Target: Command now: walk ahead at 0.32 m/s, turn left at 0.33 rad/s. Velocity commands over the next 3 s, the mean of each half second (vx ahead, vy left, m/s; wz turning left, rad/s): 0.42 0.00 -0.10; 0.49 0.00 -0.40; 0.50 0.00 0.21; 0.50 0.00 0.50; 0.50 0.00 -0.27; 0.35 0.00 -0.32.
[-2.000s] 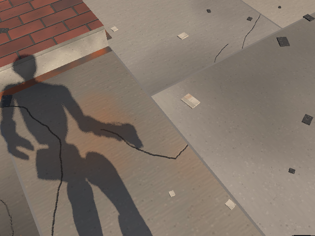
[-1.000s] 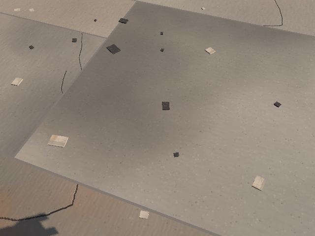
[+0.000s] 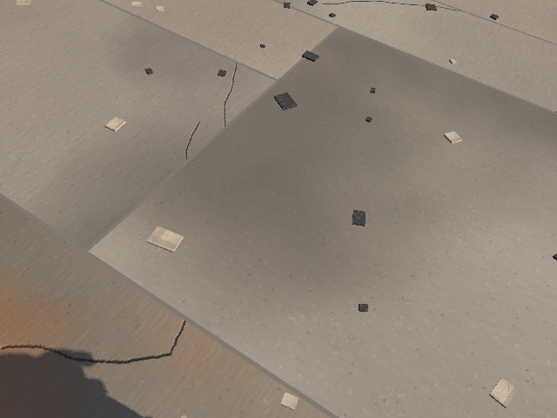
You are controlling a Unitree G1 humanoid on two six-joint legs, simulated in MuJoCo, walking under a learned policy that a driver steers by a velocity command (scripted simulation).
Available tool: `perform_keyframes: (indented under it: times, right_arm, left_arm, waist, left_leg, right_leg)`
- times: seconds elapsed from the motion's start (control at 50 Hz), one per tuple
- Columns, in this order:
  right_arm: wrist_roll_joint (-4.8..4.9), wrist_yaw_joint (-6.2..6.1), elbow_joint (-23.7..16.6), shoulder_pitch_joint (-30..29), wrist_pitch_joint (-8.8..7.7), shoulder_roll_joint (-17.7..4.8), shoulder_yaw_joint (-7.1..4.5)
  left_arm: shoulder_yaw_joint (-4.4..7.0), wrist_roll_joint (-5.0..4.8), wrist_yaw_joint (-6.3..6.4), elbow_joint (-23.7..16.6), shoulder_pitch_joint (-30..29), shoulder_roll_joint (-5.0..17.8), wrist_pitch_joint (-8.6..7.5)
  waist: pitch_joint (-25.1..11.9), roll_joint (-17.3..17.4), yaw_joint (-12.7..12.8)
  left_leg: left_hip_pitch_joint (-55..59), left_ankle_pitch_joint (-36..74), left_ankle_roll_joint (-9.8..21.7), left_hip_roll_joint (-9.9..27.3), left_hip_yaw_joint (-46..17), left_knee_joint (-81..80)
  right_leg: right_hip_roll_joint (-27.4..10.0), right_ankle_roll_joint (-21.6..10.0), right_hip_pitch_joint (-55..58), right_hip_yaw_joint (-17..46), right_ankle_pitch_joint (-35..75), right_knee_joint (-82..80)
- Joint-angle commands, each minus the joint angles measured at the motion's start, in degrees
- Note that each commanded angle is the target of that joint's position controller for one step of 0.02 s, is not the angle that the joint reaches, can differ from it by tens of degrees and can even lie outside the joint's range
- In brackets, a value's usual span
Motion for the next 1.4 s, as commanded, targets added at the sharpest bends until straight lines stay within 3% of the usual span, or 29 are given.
perform_keyframes:
  times: [0.02, 0.18, 0.26, 0.28, 0.3, 0.32, 0.34, 0.36, 0.4, 0.46, 0.56, 0.68, 0.72, 0.74, 0.76, 0.78, 0.8, 0.84, 0.9, 0.98, 1.12, 1.16, 1.2, 1.22, 1.24, 1.26, 1.28, 1.34, 1.4]
  right_arm:
    - [0.01, -0.19, -2.3, 1.2, -1.07, -10.7, -3.09]
    - [0.3, 1.15, 0.0, 3.4, -1.43, -11.3, -2.97]
    - [0.14, 1.11, 0.6, 2.4, -1.1, -10.6, -2.65]
    - [-0.37, 0.87, -0.1, 1.2, -1.28, -8.8, -1.94]
    - [-0.92, 0.58, -3.4, 1.2, -2.28, -6.4, -0.91]
    - [-0.83, 0.46, -4.1, 1.0, -3.42, -6.9, -0.94]
    - [0.81, 1.08, -4.2, -1.8, -4.28, -10.0, -1.7]
    - [1.11, 1.58, -4.0, -3.7, -4.9, -9.8, -1.63]
    - [-0.87, 2.09, -4.5, -6.0, -5.61, -9.0, -1.76]
    - [-1.62, 2.38, -4.8, -6.4, -5.37, -6.8, -1.37]
    - [-1.06, 2.44, -7.4, -17.3, -5.6, -3.6, -0.02]
    - [0.12, 2.59, -7.5, -18.1, -6.09, -7.3, -1.69]
    - [-0.22, 1.85, -5.5, -8.1, -6.32, -10.0, -3.37]
    - [-1.14, 1.22, -4.8, 1.2, -6.07, -12.8, -4.18]
    - [-1.52, 1.65, -2.6, 5.0, -5.29, -16.0, -4.9]
    - [-0.58, 2.08, -2.7, 4.8, -5.11, -10.4, -3.86]
    - [-0.37, 1.95, -2.6, 1.9, -4.95, -7.3, -3.04]
    - [-0.97, 2.17, -1.6, -2.4, -4.56, -6.0, -2.5]
    - [-0.89, 2.27, -0.2, -3.6, -5.2, -4.9, -2.23]
    - [0.24, 2.24, 1.8, -3.2, -5.36, -8.4, -3.14]
    - [1.57, 2.11, 5.5, 2.8, -3.67, -11.6, -3.61]
    - [1.57, 1.79, 6.0, 2.8, -2.86, -12.4, -3.74]
    - [0.81, 1.62, 5.8, 2.9, -2.75, -9.5, -2.47]
    - [-0.61, 1.55, 3.6, 3.9, -3.05, -4.2, -0.67]
    - [0.91, 1.23, 3.2, 9.0, -3.66, -2.4, -0.04]
    - [2.19, 1.16, 3.8, 6.3, -3.54, -8.2, -1.69]
    - [2.44, 1.27, 3.0, 2.9, -3.41, -9.3, -2.2]
    - [1.43, 1.21, 3.5, 2.0, -1.89, -6.7, -2.38]
    - [1.27, 1.32, 2.9, 0.9, -0.53, -4.3, -2.19]
  left_arm:
    - [0.04, -0.24, -0.69, -4.6, -6.6, 2.9, -2.28]
    - [-0.91, -1.46, -2.2, -5.8, -9.4, 3.9, -4.23]
    - [-0.18, -1.22, -2.28, -3.2, 0.0, 5.7, -4.17]
    - [0.77, -1.27, -1.95, -1.5, 7.8, 8.1, -4.17]
    - [2.42, -0.76, -2.01, -0.6, 15.3, 14.9, -3.94]
    - [2.0, -1.51, -2.74, 0.4, 17.4, 12.9, -3.87]
    - [0.82, -1.6, -2.68, 0.0, 14.9, 9.2, -3.74]
    - [0.32, -0.9, -2.48, -0.9, 12.6, 7.6, -3.38]
    - [-0.36, -0.27, -2.04, -2.1, 10.2, 6.1, -2.62]
    - [-0.34, -0.58, -1.04, -2.3, 9.3, 6.7, -2.21]
    - [0.42, -1.21, 0.45, -0.2, 13.1, 8.7, -1.5]
    - [0.9, -1.75, 1.14, 1.4, 15.2, 8.6, -0.32]
    - [0.46, -1.16, 0.72, 0.5, 13.5, 7.1, 0.06]
    - [-0.75, 0.12, 0.42, -1.2, 13.1, 4.0, 0.09]
    - [-2.52, -1.29, 0.24, -1.9, 22.8, -1.9, -0.45]
    - [-1.81, -2.2, 0.38, -0.4, 23.0, 3.5, -0.62]
    - [-0.88, -2.43, 0.3, -0.6, 16.8, 6.8, -0.59]
    - [-0.87, -0.94, 0.28, -2.7, 9.3, 6.0, -0.92]
    - [-1.53, -1.15, -0.42, -2.9, 9.5, 2.6, -0.61]
    - [-3.07, 0.17, -1.25, -4.9, 3.4, 0.3, -1.06]
    - [-2.74, -0.64, -2.56, -8.2, -7.7, 2.7, -2.53]
    - [-1.85, -0.66, -2.62, -7.7, -5.1, 4.2, -2.93]
    - [0.56, -0.11, -1.67, -4.5, 7.5, 8.4, -2.84]
    - [1.69, 1.19, -0.85, -3.9, 15.9, 13.2, -2.4]
    - [1.73, 1.35, -1.17, -3.6, 16.9, 14.1, -1.93]
    - [0.41, 0.53, -1.41, -3.5, 14.7, 8.9, -2.04]
    - [-0.33, -0.01, -1.53, -3.4, 11.6, 6.6, -2.2]
    - [-1.07, 1.05, -1.86, -2.8, 4.6, 2.8, -3.26]
    - [-0.42, 1.11, -1.54, -1.2, 3.8, 3.2, -4.59]
  waist:
    - [0.2, 8.6, -2.4]
    - [2.9, 8.1, -4.2]
    - [-1.4, 6.5, 1.8]
    - [-6.6, 3.2, 5.6]
    - [-12.6, -9.8, 6.8]
    - [-11.6, -13.4, 7.0]
    - [-4.7, -8.6, 6.4]
    - [-1.3, -5.5, 5.9]
    - [1.5, -2.3, 4.3]
    - [0.7, -4.2, 2.6]
    - [1.9, -4.0, 5.8]
    - [1.0, -5.8, 3.9]
    - [-5.8, -5.3, -1.7]
    - [-15.6, -1.1, -5.5]
    - [-24.5, 18.5, -1.3]
    - [-21.0, 15.5, -1.9]
    - [-11.9, 9.1, -3.0]
    - [-2.4, 3.2, -1.4]
    - [-0.9, 6.5, 1.5]
    - [1.1, 5.1, 0.9]
    - [2.7, 4.7, -1.7]
    - [1.6, 5.0, 1.0]
    - [-6.7, 3.3, 7.6]
    - [-15.8, -6.1, 9.9]
    - [-20.3, -17.1, 7.7]
    - [-13.4, -9.9, 8.2]
    - [-7.4, -8.2, 7.1]
    - [-2.0, -6.6, 2.7]
    - [-0.2, -4.2, 1.5]
  left_leg:
    - [5.1, -10.0, 7.6, 13.7, -14.6, -9.4]
    - [5.3, -8.2, 8.0, 16.7, -14.7, -8.3]
    - [3.8, 13.2, 4.8, 14.1, -7.8, 1.2]
    - [-0.5, 18.4, 2.2, 10.7, -2.9, 13.4]
    - [-17.1, 8.0, -3.0, 2.7, 4.2, 33.3]
    - [-30.7, -19.2, -4.8, 0.0, 1.4, 43.2]
    - [-36.9, -17.1, -4.1, 3.3, -0.5, 47.4]
    - [-37.5, -12.6, -3.7, 5.3, 0.3, 47.3]
    - [-35.1, -6.4, -4.5, 7.6, 1.2, 41.5]
    - [-30.3, -2.5, -7.2, 7.1, 3.4, 34.6]
    - [-21.1, 12.6, -9.3, 3.2, 4.9, 14.8]
    - [-14.1, 10.4, -6.0, 2.9, 1.4, 7.8]
    - [1.2, 9.6, -2.5, 3.9, 2.6, 5.1]
    - [17.5, 5.6, 1.3, 12.6, -5.4, 7.8]
    - [36.3, -6.0, 10.5, 26.4, -31.9, 3.7]
    - [32.7, -15.7, 9.9, 26.9, -39.0, -1.0]
    - [24.7, -14.7, 7.8, 24.2, -29.9, -2.3]
    - [11.2, -0.6, 7.0, 19.6, -18.0, -4.5]
    - [4.2, 6.9, 7.8, 16.8, -10.4, -8.5]
    - [1.2, 10.5, 9.0, 16.6, -4.5, -12.1]
    - [3.7, 10.8, 5.4, 17.2, -2.1, -9.8]
    - [4.8, 13.4, 3.9, 17.5, -2.9, -5.8]
    - [-0.9, 18.5, 0.4, 12.2, 0.9, 10.9]
    - [-14.9, 0.4, -3.2, 6.5, 4.7, 30.9]
    - [-27.5, -23.4, -4.6, 1.7, 2.0, 44.6]
    - [-32.1, -20.6, -4.7, 4.6, -1.6, 50.6]
    - [-33.5, -15.6, -4.3, 6.7, -0.6, 50.4]
    - [-27.0, -5.6, -5.2, 10.8, 0.0, 46.3]
    - [-27.1, -1.0, -6.1, 11.1, -0.1, 44.4]
  right_leg:
    - [-0.4, 0.7, -5.4, -0.6, 3.1, -7.8]
    - [-0.8, -3.8, -1.3, -2.9, 1.7, -15.5]
    - [2.2, -8.1, 14.3, -5.4, 2.9, -19.9]
    - [-1.7, -10.9, 24.9, 0.5, 2.4, -20.6]
    - [-13.1, -19.1, 40.3, 22.2, -3.0, -24.2]
    - [-17.9, -22.7, 45.2, 37.8, -12.2, -30.6]
    - [-17.7, -21.4, 41.5, 34.9, -16.4, -31.6]
    - [-15.3, -20.2, 37.3, 29.1, -13.6, -32.2]
    - [-11.4, -19.0, 30.5, 22.2, -2.9, -33.7]
    - [-8.2, -18.9, 24.6, 16.5, 9.0, -35.0]
    - [-4.0, -15.7, 16.5, 11.1, 14.7, -33.6]
    - [-8.1, -12.8, 23.1, 18.3, 15.9, -26.9]
    - [-4.1, -10.3, 21.7, 16.2, 25.5, -14.6]
    - [-0.7, -8.7, 14.4, 13.4, 16.8, 0.5]
    - [7.6, -5.3, -5.6, 7.1, -19.0, 19.6]
    - [3.6, -4.8, -11.6, 8.0, -21.6, 27.0]
    - [1.5, -4.6, -13.4, 6.9, -16.4, 28.5]
    - [-1.6, -4.2, -11.8, 3.9, -10.7, 24.6]
    - [-3.7, -4.2, -7.3, 2.3, -9.2, 18.0]
    - [-5.3, -3.5, -6.7, -0.3, -1.4, 3.8]
    - [-2.0, -4.7, 0.4, -2.1, 8.8, -13.5]
    - [-0.8, -5.8, 6.1, -2.8, 7.3, -16.9]
    - [-2.1, -8.5, 26.0, -2.1, 6.8, -18.3]
    - [-15.8, -12.8, 42.8, 13.6, 3.4, -18.5]
    - [-23.4, -18.3, 47.9, 34.2, -9.1, -26.3]
    - [-21.4, -16.9, 42.4, 31.4, -14.7, -28.5]
    - [-19.5, -15.4, 36.4, 22.9, -12.3, -29.4]
    - [-14.1, -13.8, 24.0, 9.0, 1.8, -34.2]
    - [-13.7, -14.7, 21.3, 1.7, 11.0, -37.1]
